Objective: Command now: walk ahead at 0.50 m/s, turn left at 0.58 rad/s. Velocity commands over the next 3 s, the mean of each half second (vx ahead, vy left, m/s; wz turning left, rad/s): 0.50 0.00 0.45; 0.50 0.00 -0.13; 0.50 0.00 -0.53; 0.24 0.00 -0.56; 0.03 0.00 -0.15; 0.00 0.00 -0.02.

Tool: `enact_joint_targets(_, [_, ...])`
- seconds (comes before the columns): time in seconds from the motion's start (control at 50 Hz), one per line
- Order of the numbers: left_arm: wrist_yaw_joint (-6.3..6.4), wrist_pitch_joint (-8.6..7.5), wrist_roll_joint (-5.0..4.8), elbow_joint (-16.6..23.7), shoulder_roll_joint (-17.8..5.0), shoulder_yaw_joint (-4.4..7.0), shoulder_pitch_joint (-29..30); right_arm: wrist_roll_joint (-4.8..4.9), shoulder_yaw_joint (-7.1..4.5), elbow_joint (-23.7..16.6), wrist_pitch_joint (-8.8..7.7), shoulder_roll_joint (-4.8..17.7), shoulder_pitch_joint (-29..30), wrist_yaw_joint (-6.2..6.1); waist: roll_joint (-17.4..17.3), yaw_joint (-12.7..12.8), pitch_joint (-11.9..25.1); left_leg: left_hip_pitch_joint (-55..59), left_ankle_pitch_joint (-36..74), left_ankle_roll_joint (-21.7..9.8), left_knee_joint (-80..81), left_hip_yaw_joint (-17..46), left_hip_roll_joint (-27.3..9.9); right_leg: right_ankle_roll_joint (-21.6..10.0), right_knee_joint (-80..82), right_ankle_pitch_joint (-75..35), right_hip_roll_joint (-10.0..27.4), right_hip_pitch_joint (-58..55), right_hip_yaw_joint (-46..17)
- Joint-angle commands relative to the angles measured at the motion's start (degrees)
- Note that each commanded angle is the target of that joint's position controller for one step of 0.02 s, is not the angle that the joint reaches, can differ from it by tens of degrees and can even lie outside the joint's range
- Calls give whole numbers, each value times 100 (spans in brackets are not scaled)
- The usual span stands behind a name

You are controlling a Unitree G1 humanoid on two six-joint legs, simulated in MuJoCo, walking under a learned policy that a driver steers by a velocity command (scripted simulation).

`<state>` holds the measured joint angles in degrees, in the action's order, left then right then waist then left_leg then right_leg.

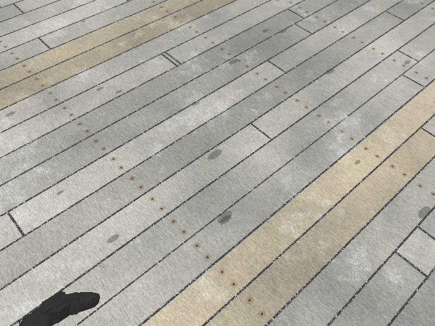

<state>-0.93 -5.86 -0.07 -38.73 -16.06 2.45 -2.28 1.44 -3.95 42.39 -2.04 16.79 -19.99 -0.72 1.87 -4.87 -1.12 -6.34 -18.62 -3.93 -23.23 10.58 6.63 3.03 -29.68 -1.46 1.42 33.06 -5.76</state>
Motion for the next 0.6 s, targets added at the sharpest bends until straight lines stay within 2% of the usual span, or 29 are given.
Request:
enact_joint_targets(0.02, [-39,-173,-51,450,-716,244,228,-5,-257,-278,0,908,-21,-54,-884,253,153,-97,1455,-688,55,1408,-1450,-193,259,444,-153,-785,71])
enact_joint_targets(0.04, [-21,-200,-45,346,-775,294,-154,-11,-238,-313,14,832,76,-49,-924,474,273,-167,1601,-595,-222,1418,-1341,-325,468,440,-167,-1336,175])
enact_joint_targets(0.06, [20,-226,24,246,-946,379,-720,-34,-160,-373,0,607,105,-27,-810,758,708,-423,1741,-406,-951,1197,-1052,-553,503,450,98,-2380,33])
enact_joint_targets(0.08, [78,-220,97,185,-1269,462,-1575,-136,-34,-488,-25,274,42,-9,-99,1070,1508,-1180,771,-170,-2559,637,-642,-908,405,730,1109,-3881,-943])
enact_joint_targets(0.1, [35,-131,122,-47,-1593,550,-1952,63,34,-649,-72,98,-718,-10,1893,700,2028,-3173,-1610,146,-4225,-4,-12,-1780,956,2132,2224,-5379,-3576])
enact_joint_targets(0.12, [13,-101,-8,71,-1021,428,-1778,97,-71,-470,-65,715,-617,-31,1130,827,1520,-3801,-1383,234,-4922,106,-518,-1649,1186,3260,2219,-5071,-3749])
enact_joint_targets(0.14, [46,-62,-16,114,-731,346,-1568,48,-153,-541,-34,970,-7,-24,581,978,845,-3940,-832,282,-5079,-46,-681,-1411,1252,3023,1974,-4422,-2831])
enact_joint_targets(0.16, [54,-27,40,132,-666,301,-1312,-7,-154,-599,-10,890,268,-28,183,886,481,-3766,-437,331,-5005,-204,-858,-1305,1352,2254,1745,-3782,-2154])
enact_joint_targets(0.18, [64,-4,60,79,-560,265,-1170,-56,-167,-676,-10,804,461,-3,116,807,177,-3696,-186,353,-4777,-226,-1000,-1297,1491,1683,1553,-3322,-1666])
enact_joint_targets(0.2, [63,-30,101,30,-502,242,-1227,-49,-159,-691,-11,677,487,45,257,755,55,-3363,-73,333,-4603,-224,-1142,-1164,1537,820,1359,-2924,-1121])
enact_joint_targets(0.22, [65,-37,88,-21,-523,247,-1114,27,-148,-725,23,549,356,65,530,600,132,-3316,18,372,-4475,-341,-1189,-1257,1696,935,1327,-2884,-940])
enact_joint_targets(0.24, [54,-58,55,-74,-489,246,-1123,24,-123,-708,51,451,381,60,427,614,104,-3267,55,375,-4379,-397,-1225,-1320,1866,922,1251,-2727,-756])
enact_joint_targets(0.26, [49,-83,43,-149,-594,271,-1157,13,-91,-795,62,355,509,66,458,595,17,-3322,130,412,-4134,-412,-1242,-1433,1977,765,1338,-2610,-668])
enact_joint_targets(0.28, [35,-98,20,-214,-625,282,-1184,-5,-56,-827,76,284,611,69,347,597,-41,-3379,178,451,-3852,-414,-1253,-1509,2052,516,1346,-2617,-509])
enact_joint_targets(0.32, [25,-80,17,-328,-776,325,-1226,-57,-1,-859,34,191,826,99,192,616,-21,-3377,659,462,-3134,-476,-1248,-1527,2112,200,1303,-2730,-156])
enact_joint_targets(0.34, [26,-68,9,-374,-762,316,-1243,-81,-6,-841,17,214,926,114,23,654,18,-3361,1036,432,-2898,-527,-1198,-1469,2155,53,1197,-2858,48])
enact_joint_targets(0.36, [23,-52,-15,-415,-902,340,-1233,-57,54,-902,-21,105,1082,154,253,665,-52,-3201,1256,427,-2436,-609,-1247,-1493,2158,-130,1265,-2735,183])
enact_joint_targets(0.42, [34,27,-115,-618,-981,353,-1540,-60,89,-1007,-118,128,1713,255,135,906,-167,-2806,1733,374,-1519,-1005,-1097,-1326,2103,-135,1122,-2828,565])
enact_joint_targets(0.48, [38,119,-190,-830,-1126,381,-1791,-26,62,-1165,-136,242,2006,308,246,887,-248,-2707,1425,185,-1050,-1058,-1005,-1245,1935,-497,1410,-3305,515])
enact_joint_targets(0.5, [48,156,-212,-873,-1170,390,-1792,-41,32,-1173,-137,314,1964,317,288,798,-202,-2534,1225,91,-915,-1122,-925,-1188,1762,-877,1452,-3452,561])
enact_joint_targets(0.52, [64,185,-228,-904,-1243,400,-1725,-64,-26,-1122,-137,418,1695,308,373,573,-32,-2010,1156,-25,-758,-1229,-796,-1105,1399,-1637,1443,-3460,641])
enact_joint_targets(0.54, [82,211,-242,-926,-1210,373,-1647,-96,-140,-918,-128,599,1047,283,310,175,357,-1024,1342,-176,-513,-1392,-615,-966,623,-2427,1254,-3317,896])
enact_joint_targets(0.56, [110,210,-178,-915,-1029,291,-1690,-108,-294,-645,-102,900,173,226,191,-213,905,350,1464,-334,-591,-1276,-660,-758,-503,-2251,978,-2705,1138])
enact_joint_targets(0.58, [106,165,15,-708,-560,119,-1844,-185,-409,-522,-53,1417,-659,124,-843,-356,1704,2269,1311,-873,-607,674,-2039,-439,-2603,-22,473,-940,1307])
enact_joint_targets(0.6, [72,44,-31,-679,-317,8,-2164,-112,-385,-537,-66,1547,-612,148,-1841,-81,2398,2945,413,-1641,358,3160,-2957,-283,-4104,3414,-307,408,567])
